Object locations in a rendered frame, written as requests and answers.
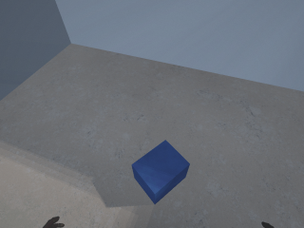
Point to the robot left hand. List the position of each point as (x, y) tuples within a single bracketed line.
[(51, 223)]

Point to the carton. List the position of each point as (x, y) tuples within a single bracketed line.
[(160, 170)]

